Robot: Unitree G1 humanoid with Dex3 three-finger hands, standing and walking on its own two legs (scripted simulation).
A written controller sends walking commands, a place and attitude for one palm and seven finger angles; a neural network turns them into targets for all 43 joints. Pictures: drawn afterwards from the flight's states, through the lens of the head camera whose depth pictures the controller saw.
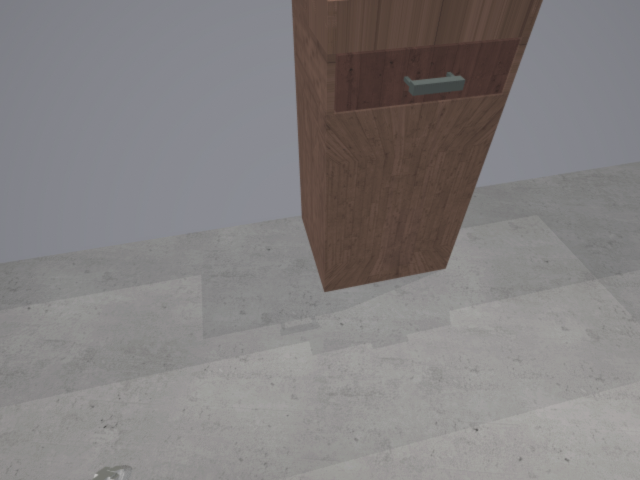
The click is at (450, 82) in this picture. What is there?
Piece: drawer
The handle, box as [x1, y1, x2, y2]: [404, 72, 464, 95]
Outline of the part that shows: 464,83 464,79 461,76 455,76 450,72 447,72 445,77 412,81 407,76 404,77 404,81 409,86 409,91 412,95 460,90 462,89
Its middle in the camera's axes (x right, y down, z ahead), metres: +0.28 -0.39 +0.96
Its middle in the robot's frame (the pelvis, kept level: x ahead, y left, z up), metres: +1.00 -0.22 +0.07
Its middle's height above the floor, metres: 0.84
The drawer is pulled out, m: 0.00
